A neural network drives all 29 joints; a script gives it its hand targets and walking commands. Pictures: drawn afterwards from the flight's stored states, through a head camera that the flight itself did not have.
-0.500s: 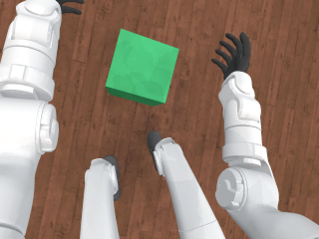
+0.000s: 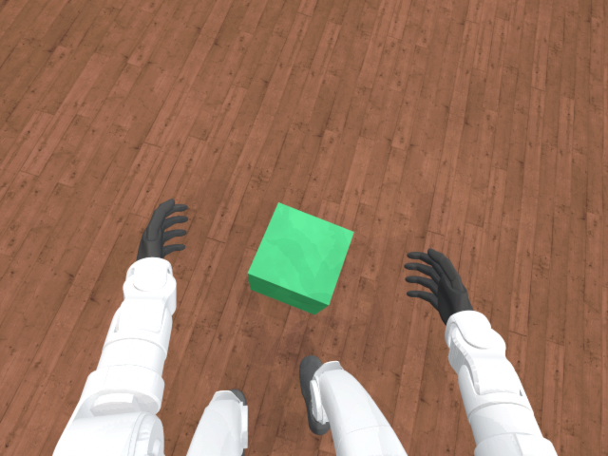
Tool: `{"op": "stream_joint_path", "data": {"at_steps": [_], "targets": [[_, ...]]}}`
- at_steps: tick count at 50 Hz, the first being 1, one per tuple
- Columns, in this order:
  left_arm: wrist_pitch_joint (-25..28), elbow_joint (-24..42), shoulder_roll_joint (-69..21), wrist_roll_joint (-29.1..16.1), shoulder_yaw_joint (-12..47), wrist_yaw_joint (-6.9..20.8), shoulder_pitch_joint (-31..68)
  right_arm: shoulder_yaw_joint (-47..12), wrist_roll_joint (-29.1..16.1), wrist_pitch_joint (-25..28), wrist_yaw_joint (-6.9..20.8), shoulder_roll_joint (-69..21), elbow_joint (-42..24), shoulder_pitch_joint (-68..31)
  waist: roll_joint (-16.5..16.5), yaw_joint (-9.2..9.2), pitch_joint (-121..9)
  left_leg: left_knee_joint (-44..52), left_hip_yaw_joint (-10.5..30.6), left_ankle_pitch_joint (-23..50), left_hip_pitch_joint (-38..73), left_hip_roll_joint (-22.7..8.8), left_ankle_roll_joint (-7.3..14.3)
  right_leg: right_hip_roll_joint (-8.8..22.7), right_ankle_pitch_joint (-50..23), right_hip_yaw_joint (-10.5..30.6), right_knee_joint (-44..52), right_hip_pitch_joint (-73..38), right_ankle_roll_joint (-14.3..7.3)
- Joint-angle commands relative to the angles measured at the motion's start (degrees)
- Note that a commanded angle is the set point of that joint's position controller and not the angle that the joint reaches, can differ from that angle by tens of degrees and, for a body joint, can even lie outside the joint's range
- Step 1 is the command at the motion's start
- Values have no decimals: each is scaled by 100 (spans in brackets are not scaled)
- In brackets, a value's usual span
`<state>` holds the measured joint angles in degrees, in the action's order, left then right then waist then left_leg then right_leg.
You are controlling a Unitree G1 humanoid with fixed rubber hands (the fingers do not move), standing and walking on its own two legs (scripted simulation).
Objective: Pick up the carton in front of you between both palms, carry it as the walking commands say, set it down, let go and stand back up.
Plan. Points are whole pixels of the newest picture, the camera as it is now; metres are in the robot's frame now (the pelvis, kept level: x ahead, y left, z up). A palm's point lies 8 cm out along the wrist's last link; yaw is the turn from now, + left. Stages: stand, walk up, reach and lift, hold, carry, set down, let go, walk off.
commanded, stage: let go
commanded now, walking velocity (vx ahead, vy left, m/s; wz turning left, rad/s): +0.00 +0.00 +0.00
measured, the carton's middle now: (298, 263) +0.45 -0.11 -0.60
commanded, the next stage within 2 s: stand in 1.02 s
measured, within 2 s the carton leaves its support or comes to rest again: neither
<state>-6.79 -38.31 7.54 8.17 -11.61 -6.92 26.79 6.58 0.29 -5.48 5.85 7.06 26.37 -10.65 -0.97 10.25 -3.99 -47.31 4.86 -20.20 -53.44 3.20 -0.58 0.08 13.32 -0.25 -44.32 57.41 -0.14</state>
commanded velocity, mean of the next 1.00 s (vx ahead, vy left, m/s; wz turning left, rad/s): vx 0.00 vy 0.00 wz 0.00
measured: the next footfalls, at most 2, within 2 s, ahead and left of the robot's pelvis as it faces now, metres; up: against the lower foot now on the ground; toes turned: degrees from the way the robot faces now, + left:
none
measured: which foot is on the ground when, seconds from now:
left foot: down 0.00-1.00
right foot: down 0.00-1.00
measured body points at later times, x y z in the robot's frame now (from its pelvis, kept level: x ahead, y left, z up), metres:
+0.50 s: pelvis +0.06 +0.01 +0.05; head +0.12 +0.02 +0.49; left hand +0.29 +0.22 -0.04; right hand +0.22 -0.24 -0.03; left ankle +0.01 +0.12 -0.69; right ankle +0.06 -0.12 -0.69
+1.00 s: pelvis +0.04 +0.00 +0.05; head +0.04 +0.00 +0.50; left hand +0.22 +0.22 -0.03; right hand +0.20 -0.25 -0.03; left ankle +0.01 +0.12 -0.69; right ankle +0.06 -0.12 -0.69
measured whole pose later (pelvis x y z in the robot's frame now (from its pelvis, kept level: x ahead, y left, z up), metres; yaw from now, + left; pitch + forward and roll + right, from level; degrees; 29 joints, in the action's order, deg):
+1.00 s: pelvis +0.04 +0.00 +0.05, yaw -3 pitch -6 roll +0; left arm -6.7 -26.3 11.6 -0.4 -1.6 2.4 -12.3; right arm 2.0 0.9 -14.5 1.5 13.5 21.2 12.1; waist 0.9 0.5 6.0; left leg -27.9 2.4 -19.3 -3.0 0.8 0.3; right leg -1.9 13.4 2.6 -28.3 9.3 -0.2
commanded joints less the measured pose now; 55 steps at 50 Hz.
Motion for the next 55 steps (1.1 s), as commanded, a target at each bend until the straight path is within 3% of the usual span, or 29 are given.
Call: {"op": "stream_joint_path", "data": {"at_steps": [1, 5, 13, 17, 25, 30, 31, 32, 37, 45, 51, 52, 54, 55], "targets": [[396, 691, 302, -187, 180, -17, 45, -298, -139, 260, 9, 743, -751, 667, 61, 19, -2161, 1153, -417, -239, 892, 61, 33, -160, -720, 60, 556, -3799, 214], [580, 805, 481, -358, 313, 61, -715, -565, -299, 332, -98, 821, -1170, 1337, -167, -108, -1974, 1343, -406, 154, 1279, 72, 110, -108, -1731, 238, 680, -4699, 265], [659, 969, 632, -449, 439, 272, -2102, -648, -402, 332, -165, 952, -1197, 2078, 67, -507, -1480, 1762, -403, 1456, 2292, 66, 38, -77, -3332, 404, 985, -5562, 256], [665, 1093, 632, -480, 518, 419, -2701, -522, -354, 375, -176, 1005, -984, 2223, 156, -653, -1235, 2036, -341, 2108, 2864, 12, -37, -114, -3650, 399, 1262, -5743, 219], [599, 1535, 668, -710, 736, 760, -3591, -260, -187, 394, -175, 1089, -600, 2530, 476, -831, -645, 2407, -206, 3013, 4193, -179, -169, -360, -2666, 171, 1834, -5409, 102], [447, 1782, 741, -878, 878, 933, -3668, -167, -65, 250, -177, 1158, -606, 2354, 318, -869, 79, 2679, -174, 2408, 4229, -234, -142, -419, -1656, 48, 2040, -5444, 38], [577, 1533, 804, -909, 910, 843, -3928, -74, 35, -9, -324, 1314, -842, 2201, 277, -754, -148, 2529, -163, 2912, 4621, -306, -104, -549, -1489, -9, 1864, -5178, 112], [602, 1613, 835, -936, 906, 805, -3892, -133, 26, -97, -376, 1340, -823, 2249, 336, -832, -105, 2497, -121, 3033, 4651, -335, -116, -548, -1312, -15, 1867, -5092, 108], [428, 1675, 819, -1063, 1044, 819, -3622, -257, 48, -378, -437, 1224, -842, 2092, 226, -883, 459, 2600, -128, 2266, 4252, -350, -83, -508, -721, -17, 1837, -5019, 104], [99, 1670, 977, -868, 827, 892, -3726, -269, 57, -798, -449, 1230, -1038, 1938, 261, -1030, 949, 2770, -329, 796, 3749, -290, 49, -404, -277, -6, 1857, -5561, 97], [71, 1797, 976, -805, 787, 986, -3673, -333, 87, -892, -469, 1112, -1146, 1899, 130, -1016, 986, 2745, -472, 371, 3780, -196, 121, -314, -82, 36, 1984, -5798, 163], [265, 977, 1709, -582, 526, 765, -3963, -153, 239, -316, -668, 1741, -303, 1815, 785, -1278, 825, 2257, -270, -209, 3578, -268, -70, 155, 174, 469, 2028, -4505, 172], [438, 912, 1874, -478, 553, 661, -3728, -150, 269, 117, -717, 1654, -48, 2182, 275, -1005, 680, 2114, -115, -633, 4057, -349, 19, 290, 1150, 735, 2216, -4109, 8], [480, 881, 1865, -460, 559, 652, -3647, -177, 288, 231, -687, 1624, 32, 2126, 117, -1017, 705, 2129, -2, -836, 4005, -395, 43, 291, 1496, 799, 2280, -3836, -6]]}}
